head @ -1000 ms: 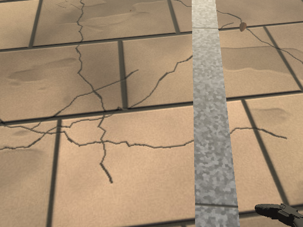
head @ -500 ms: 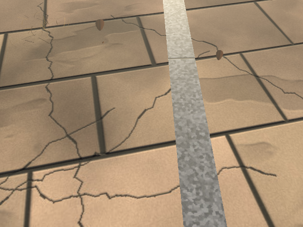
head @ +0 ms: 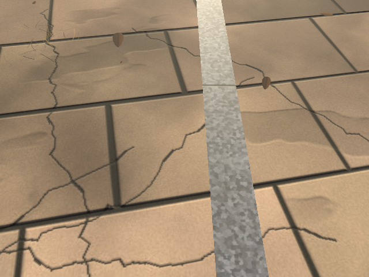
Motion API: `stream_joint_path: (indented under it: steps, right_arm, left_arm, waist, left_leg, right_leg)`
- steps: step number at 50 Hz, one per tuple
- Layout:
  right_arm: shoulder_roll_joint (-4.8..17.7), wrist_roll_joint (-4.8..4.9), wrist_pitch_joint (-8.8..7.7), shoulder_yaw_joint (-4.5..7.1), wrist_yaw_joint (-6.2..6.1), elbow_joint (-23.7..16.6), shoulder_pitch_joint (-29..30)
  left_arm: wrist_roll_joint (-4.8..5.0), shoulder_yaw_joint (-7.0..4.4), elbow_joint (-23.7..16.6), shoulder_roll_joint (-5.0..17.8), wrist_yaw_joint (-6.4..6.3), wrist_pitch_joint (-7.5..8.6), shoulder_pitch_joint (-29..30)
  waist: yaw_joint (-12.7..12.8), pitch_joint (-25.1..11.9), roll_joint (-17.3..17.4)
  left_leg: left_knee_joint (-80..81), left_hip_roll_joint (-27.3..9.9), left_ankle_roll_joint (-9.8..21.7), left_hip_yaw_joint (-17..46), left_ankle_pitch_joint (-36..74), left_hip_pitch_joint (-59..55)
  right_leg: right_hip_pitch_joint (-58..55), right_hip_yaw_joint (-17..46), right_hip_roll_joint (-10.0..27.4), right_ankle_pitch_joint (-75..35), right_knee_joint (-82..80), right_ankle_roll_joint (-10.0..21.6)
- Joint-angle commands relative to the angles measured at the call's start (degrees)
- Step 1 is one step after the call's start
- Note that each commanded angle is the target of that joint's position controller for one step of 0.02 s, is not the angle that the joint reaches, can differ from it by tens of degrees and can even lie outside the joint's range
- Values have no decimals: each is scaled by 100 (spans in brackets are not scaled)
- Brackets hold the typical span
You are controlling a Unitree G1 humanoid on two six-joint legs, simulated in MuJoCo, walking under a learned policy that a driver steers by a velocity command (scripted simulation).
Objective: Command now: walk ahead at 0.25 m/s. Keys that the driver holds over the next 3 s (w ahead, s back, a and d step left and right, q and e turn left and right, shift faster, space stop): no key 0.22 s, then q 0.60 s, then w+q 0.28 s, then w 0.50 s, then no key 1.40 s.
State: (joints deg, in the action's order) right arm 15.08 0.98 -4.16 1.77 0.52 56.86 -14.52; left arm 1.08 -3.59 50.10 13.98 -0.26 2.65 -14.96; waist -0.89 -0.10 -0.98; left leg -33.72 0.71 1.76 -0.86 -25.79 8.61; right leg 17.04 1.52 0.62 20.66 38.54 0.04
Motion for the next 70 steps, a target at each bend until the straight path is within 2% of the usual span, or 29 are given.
stream_joint_path:
  steps: [1, 2, 4, 8, 13, 14, 15, 16, 17, 18, 20, 24, 29, 32, 33, 34, 35, 36, 38, 42, 45, 52, 58, 60, 61, 62, 63, 65, 70]
  right_arm:
    - [1058, -51, 31, 261, -12, 253, -1327]
    - [792, -118, 53, 162, -33, 211, -1304]
    - [813, -53, 87, 147, -71, 52, -876]
    - [767, -126, 258, 77, -240, -51, -357]
    - [845, 41, 123, 117, -227, 38, -193]
    - [766, -86, 79, 101, -191, -10, -296]
    - [315, -144, 96, -26, -170, 16, -893]
    - [454, -28, 206, 40, -177, 52, -853]
    - [773, 101, 331, 181, -207, -43, -591]
    - [708, 133, 448, 219, -264, -116, -358]
    - [571, 43, 690, 282, -378, -178, -435]
    - [465, -35, 766, 335, -394, -463, -433]
    - [603, -44, 771, 364, -212, -815, -123]
    - [649, -74, 798, 445, -107, -715, -537]
    - [739, -110, 791, 490, -103, -694, -675]
    - [1300, -121, 768, 604, -207, -875, -651]
    - [1698, -304, 617, 612, -187, -1107, -443]
    - [1554, -378, 439, 597, -180, -1188, -120]
    - [1255, -143, 294, 541, -220, -1325, 444]
    - [871, -48, 275, 420, -282, -1301, 46]
    - [987, 7, 249, 457, -324, -1229, -308]
    - [1196, 8, 194, 539, -277, -1289, -281]
    - [929, 7, 227, 443, -198, -1403, -97]
    - [412, -53, 195, 271, -184, -1431, -98]
    - [110, -49, 120, 183, -165, -1570, -244]
    - [509, 116, 34, 263, -188, -1751, -178]
    - [937, 152, -17, 355, -186, -1684, -36]
    - [870, 35, -51, 360, -147, -1635, 117]
    - [419, -74, -108, 221, -41, -1995, 785]
  left_arm:
    - [-111, -116, -756, 566, 12, 277, 1287]
    - [-8, -142, -686, 574, 28, 243, 1142]
    - [109, -63, -706, 348, 61, 159, 1264]
    - [39, 71, -711, 10, 132, 107, 1485]
    - [-122, -201, -316, 700, -11, 4, 596]
    - [-196, -288, -281, 1067, -107, -13, 236]
    - [-299, -306, -306, 1339, -157, -85, -18]
    - [-245, -189, -318, 981, -106, -112, -9]
    - [-125, -158, -401, 955, -85, -106, 498]
    - [-91, -101, -484, 792, -104, -101, 1020]
    - [-174, -49, -498, 641, -99, -94, 1559]
    - [-233, -97, -335, 776, -232, -117, 1567]
    - [-120, -187, -299, 1106, -355, -198, 1682]
    - [34, -183, -280, 1052, -337, -300, 1784]
    - [45, -154, -172, 843, -304, -349, 1553]
    - [-89, -90, -182, 508, -238, -396, 1303]
    - [-131, -146, -528, 627, -281, -365, 1932]
    - [-102, -198, -579, 786, -302, -362, 2108]
    - [-123, -305, -299, 964, -347, -360, 1689]
    - [-96, -314, -190, 817, -305, -255, 1510]
    - [-32, -301, -295, 809, -203, -116, 1874]
    - [2, -217, -360, 763, 22, 252, 2093]
    - [41, -215, -157, 899, 109, 482, 1330]
    - [-53, -284, 121, 1125, 69, 514, 305]
    - [-137, -372, 219, 1620, 39, 475, -271]
    - [-109, -436, 381, 1782, 113, 462, -491]
    - [-33, -317, 248, 1315, 137, 486, -219]
    - [-54, -183, 122, 918, 133, 463, 118]
    - [-46, -109, 215, 945, 58, 388, -77]
  waist:
    - [-668, 18, 1508]
    - [-534, 153, 1041]
    - [-362, 387, 620]
    - [-168, 225, 904]
    - [467, -271, 747]
    - [528, -694, 260]
    - [362, -1640, -907]
    - [435, -2006, -871]
    - [286, -1171, -536]
    - [122, -547, -392]
    - [-138, -2, -530]
    - [-192, -157, -676]
    - [-179, -423, -577]
    - [-423, -353, -355]
    - [-432, -172, 132]
    - [-214, 91, 1775]
    - [-284, 232, 1894]
    - [-171, 226, 1269]
    - [129, 140, 739]
    - [74, -357, 697]
    - [-155, -157, 893]
    - [-331, 40, 943]
    - [46, -122, 929]
    - [486, -480, 455]
    - [454, -684, -846]
    - [485, -316, -1380]
    - [479, 225, -817]
    - [354, 414, -613]
    - [405, 378, -529]
  left_leg:
    - [1169, -1805, 1109, 2347, 5471, -2019]
    - [1041, -2093, 1329, 2368, 6153, -2177]
    - [1102, -1936, 1174, 1806, 6091, -2135]
    - [1489, -1029, 619, 567, 6026, -635]
    - [539, -844, 291, 621, 5883, -292]
    - [-204, -561, 71, 563, 4380, 352]
    - [-1913, -14, -223, 430, 469, 1196]
    - [-3048, 209, -362, 721, -1586, 1255]
    - [-3574, 1, -377, 673, -1555, 1631]
    - [-3625, -180, -402, 505, -1238, 1830]
    - [-3276, -356, -502, 405, -686, 1484]
    - [-2535, -396, -518, 88, -221, 1143]
    - [-1385, -524, -271, -69, 251, 707]
    - [-72, -277, 120, -359, 877, 13]
    - [617, -343, 365, 60, 1105, -234]
    - [1569, -1678, 953, 2124, 2100, -432]
    - [2066, -2281, 1811, 3429, 1967, 329]
    - [2195, -2027, 1668, 3046, 1426, 453]
    - [2021, -1518, 979, 2278, 1098, 300]
    - [1844, -1208, 908, 1917, 1859, -403]
    - [2283, -1257, 990, 2420, 55, -871]
    - [2236, -1112, 1113, 2555, 166, -471]
    - [1649, -833, 908, 2666, 242, 285]
    - [327, -330, 547, 2135, 76, 1215]
    - [-1384, 438, 152, 1230, -607, 2447]
    - [-2428, 388, 100, 1058, -986, 3683]
    - [-2949, 46, 123, 1232, -549, 4061]
    - [-3019, -250, 111, 970, 388, 4070]
    - [-1856, -594, -193, 298, 1517, 3548]
  right_leg:
    - [2524, -452, -356, 743, 1783, -86]
    - [3002, -171, -159, 1513, 2508, -102]
    - [3417, -108, 137, 1081, 2406, -41]
    - [1083, -673, -143, -998, 192, -98]
    - [-1159, -420, -309, -2905, -1425, 368]
    - [-2272, 290, 453, -5021, -1129, 606]
    - [-3436, 1564, 1970, -6820, -907, 1583]
    - [-2932, 2231, 2414, -5801, -1401, 1975]
    - [-2002, 1842, 2225, -4094, -1809, 1803]
    - [-1273, 1404, 1886, -2731, -2127, 1545]
    - [-72, 673, 1449, -1138, -2586, 1189]
    - [237, 147, 1467, -1121, -2707, 1344]
    - [-7, 24, 1786, -873, -2684, 1289]
    - [185, -389, 1573, -201, -2109, 824]
    - [533, -739, 1260, 103, -1262, 447]
    - [1676, -1418, 462, 1071, 678, -185]
    - [2235, -449, -202, 1756, 1727, -259]
    - [2236, 34, -67, 1298, 2272, -155]
    - [2199, 207, 97, 276, 2355, -77]
    - [2114, 249, 26, -504, 2215, -216]
    - [2451, 322, 60, -831, 1161, -275]
    - [1574, 280, -63, -849, -532, -329]
    - [-263, 11, -128, -1288, -1578, -38]
    - [-1820, 647, 592, -871, -1750, 292]
    - [-2800, 2311, 1606, 87, -2180, 891]
    - [-2781, 3937, 2292, 1566, -2706, 1524]
    - [-2477, 3612, 2133, 1914, -2774, 1500]
    - [-2134, 2535, 1591, 949, -2825, 1182]
    - [-1527, 1157, 1138, -1518, -3098, 1129]
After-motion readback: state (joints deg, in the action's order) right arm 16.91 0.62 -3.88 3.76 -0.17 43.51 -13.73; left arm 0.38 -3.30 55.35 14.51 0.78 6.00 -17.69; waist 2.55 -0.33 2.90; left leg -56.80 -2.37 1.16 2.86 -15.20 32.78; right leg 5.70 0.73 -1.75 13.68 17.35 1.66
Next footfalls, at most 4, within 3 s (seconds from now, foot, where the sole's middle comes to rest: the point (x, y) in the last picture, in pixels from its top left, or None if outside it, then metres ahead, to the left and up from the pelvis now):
0.26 right None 0.21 -0.10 -0.76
0.66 left None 0.09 0.12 -0.76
1.20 right None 0.29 -0.05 -0.76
1.64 left None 0.43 0.34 -0.76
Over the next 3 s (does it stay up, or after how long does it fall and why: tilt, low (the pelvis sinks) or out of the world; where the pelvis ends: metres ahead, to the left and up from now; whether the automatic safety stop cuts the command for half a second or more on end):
stays up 0.49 0.24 0.01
